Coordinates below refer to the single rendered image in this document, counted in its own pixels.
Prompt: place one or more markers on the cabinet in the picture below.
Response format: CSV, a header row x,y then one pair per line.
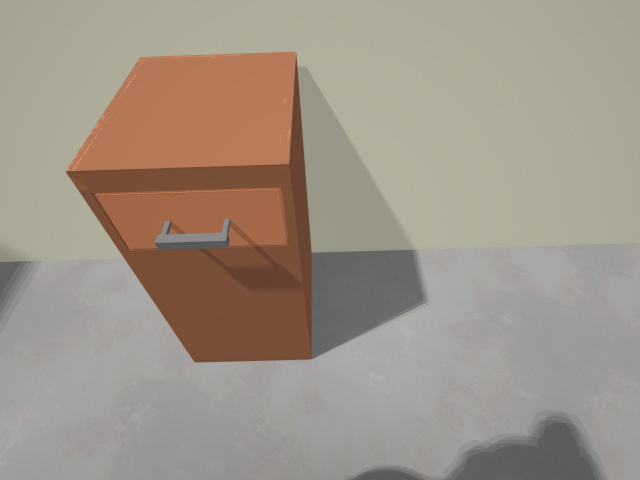
x,y
200,122

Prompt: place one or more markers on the handle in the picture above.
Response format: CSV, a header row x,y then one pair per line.
x,y
167,241

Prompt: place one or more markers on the drawer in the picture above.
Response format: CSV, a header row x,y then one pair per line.
x,y
256,214

